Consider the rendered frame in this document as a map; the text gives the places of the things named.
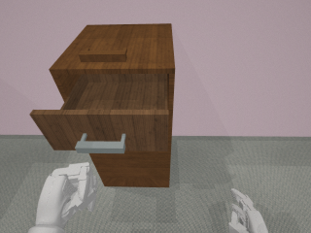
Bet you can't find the right robot hand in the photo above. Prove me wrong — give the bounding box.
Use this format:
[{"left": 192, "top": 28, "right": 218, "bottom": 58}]
[{"left": 228, "top": 188, "right": 268, "bottom": 233}]

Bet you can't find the left robot hand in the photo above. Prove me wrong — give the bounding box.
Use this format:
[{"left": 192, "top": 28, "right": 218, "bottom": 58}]
[{"left": 35, "top": 162, "right": 98, "bottom": 229}]

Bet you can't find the cabinet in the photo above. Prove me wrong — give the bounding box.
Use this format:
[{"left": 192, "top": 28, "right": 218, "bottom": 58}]
[{"left": 49, "top": 23, "right": 175, "bottom": 188}]

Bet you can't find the handle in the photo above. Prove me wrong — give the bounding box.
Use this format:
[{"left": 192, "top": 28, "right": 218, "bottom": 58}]
[
  {"left": 78, "top": 50, "right": 127, "bottom": 62},
  {"left": 75, "top": 133, "right": 126, "bottom": 153}
]

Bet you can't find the drawer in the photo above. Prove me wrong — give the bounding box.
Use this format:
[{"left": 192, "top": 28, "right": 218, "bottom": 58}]
[{"left": 30, "top": 74, "right": 169, "bottom": 151}]

